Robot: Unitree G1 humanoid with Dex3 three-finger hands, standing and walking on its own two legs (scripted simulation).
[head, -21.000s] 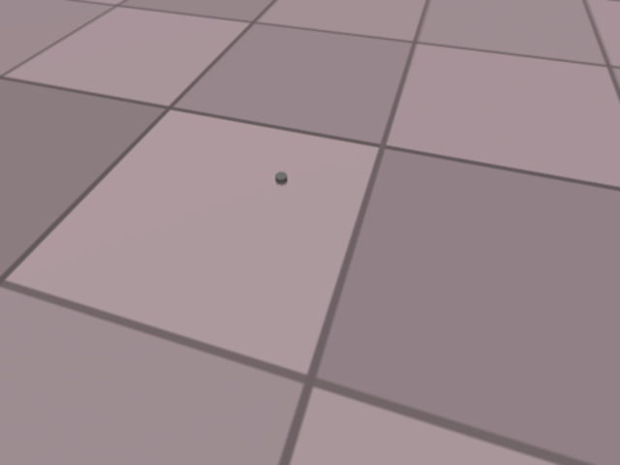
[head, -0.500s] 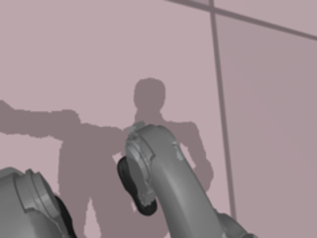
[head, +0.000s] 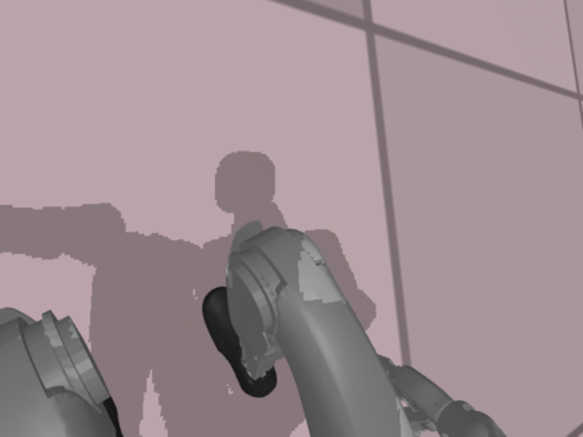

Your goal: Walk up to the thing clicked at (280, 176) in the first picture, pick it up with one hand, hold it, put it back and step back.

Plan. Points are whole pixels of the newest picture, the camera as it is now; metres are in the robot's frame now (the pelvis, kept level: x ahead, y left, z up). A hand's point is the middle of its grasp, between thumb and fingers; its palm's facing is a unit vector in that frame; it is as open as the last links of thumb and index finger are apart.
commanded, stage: rest palm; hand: left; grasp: from above
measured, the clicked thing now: out of the picture +0.46 +0.33 -0.29
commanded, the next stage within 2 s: close in 0.34 s
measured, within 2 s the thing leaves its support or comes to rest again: neither
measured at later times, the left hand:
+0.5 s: hand out of the picture +0.44 +0.31 -0.27, palm faces -0.45 -0.17 -0.87, open 13.5 cm
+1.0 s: hand out of the picture +0.45 +0.31 -0.27, palm faces -0.44 -0.16 -0.88, open 11.8 cm
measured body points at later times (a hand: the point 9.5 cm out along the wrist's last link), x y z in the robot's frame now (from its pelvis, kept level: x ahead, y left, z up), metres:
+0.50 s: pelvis +0.00 +0.00 +0.00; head +0.29 +0.14 +0.32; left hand +0.46 +0.32 -0.22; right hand +0.05 -0.24 -0.05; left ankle +0.06 +0.13 -0.27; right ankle +0.11 -0.11 -0.27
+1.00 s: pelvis +0.00 +0.00 +0.01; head +0.29 +0.13 +0.32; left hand +0.47 +0.32 -0.22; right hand +0.05 -0.24 -0.04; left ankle +0.06 +0.13 -0.27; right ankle +0.11 -0.11 -0.27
